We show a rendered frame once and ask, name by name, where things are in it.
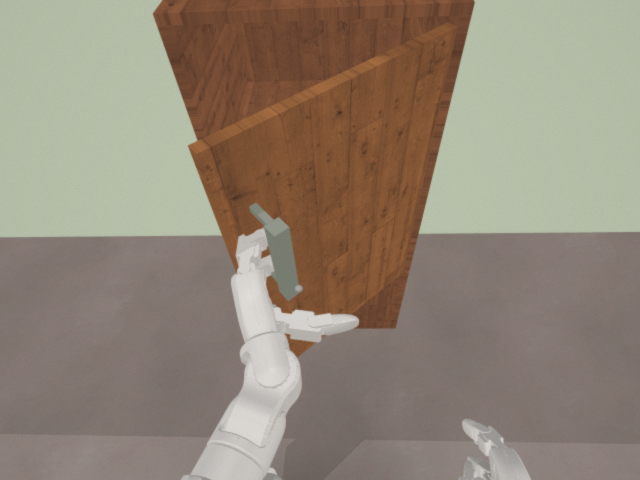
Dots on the handle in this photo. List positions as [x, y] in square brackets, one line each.
[281, 251]

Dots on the robot left hand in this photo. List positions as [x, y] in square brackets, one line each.
[254, 308]

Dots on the robot right hand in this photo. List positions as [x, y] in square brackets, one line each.
[505, 463]

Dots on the cupboard door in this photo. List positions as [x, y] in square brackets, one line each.
[342, 163]

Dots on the robot left forearm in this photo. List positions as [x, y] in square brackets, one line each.
[244, 443]

